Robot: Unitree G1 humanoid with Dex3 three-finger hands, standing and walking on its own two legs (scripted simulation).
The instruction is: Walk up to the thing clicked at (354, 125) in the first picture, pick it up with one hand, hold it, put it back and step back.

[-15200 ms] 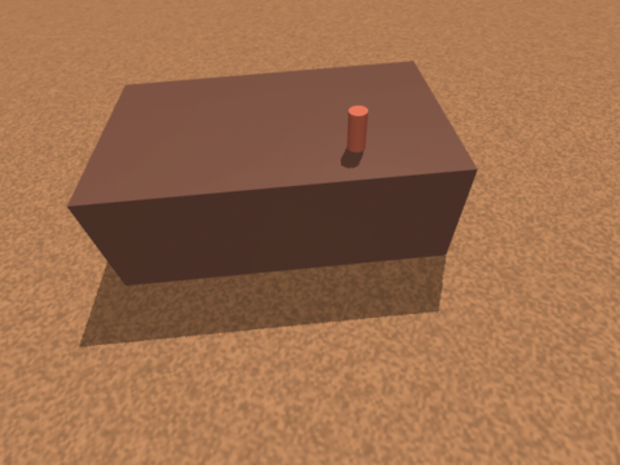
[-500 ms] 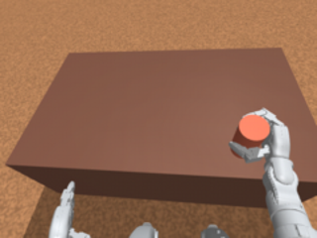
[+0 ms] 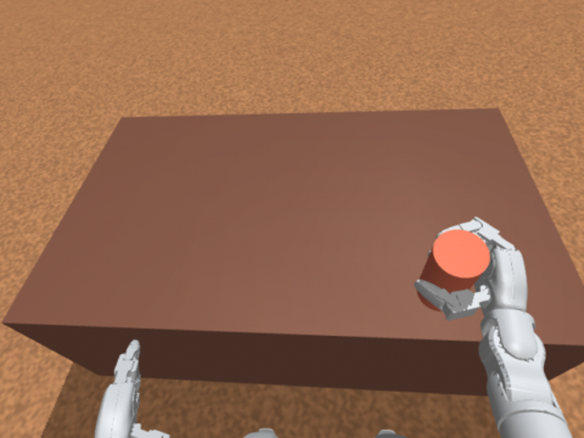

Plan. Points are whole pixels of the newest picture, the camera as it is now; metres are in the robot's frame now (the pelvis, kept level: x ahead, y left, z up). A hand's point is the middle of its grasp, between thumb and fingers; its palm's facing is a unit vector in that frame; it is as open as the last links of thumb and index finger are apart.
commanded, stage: hold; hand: right
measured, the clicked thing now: (448, 274) +0.33 -0.17 +0.03
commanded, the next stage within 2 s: none
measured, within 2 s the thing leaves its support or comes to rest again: neither
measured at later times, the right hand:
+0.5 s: hand (456, 272) +0.32 -0.17 +0.06, palm faces +0.14 +0.99 -0.01, open 9.3 cm
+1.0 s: hand (454, 277) +0.31 -0.16 +0.05, palm faces +0.14 +0.99 -0.01, open 9.3 cm
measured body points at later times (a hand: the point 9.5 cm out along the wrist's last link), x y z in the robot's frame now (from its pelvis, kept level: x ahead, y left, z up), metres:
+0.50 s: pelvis -0.01 +0.00 +0.01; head +0.02 -0.01 +0.46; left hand +0.15 +0.27 -0.03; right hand +0.31 -0.22 +0.06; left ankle +0.01 +0.14 -0.69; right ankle +0.02 -0.13 -0.69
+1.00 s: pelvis -0.01 +0.00 +0.01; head +0.02 -0.01 +0.46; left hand +0.15 +0.27 -0.03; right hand +0.30 -0.22 +0.06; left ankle +0.01 +0.14 -0.69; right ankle +0.02 -0.13 -0.69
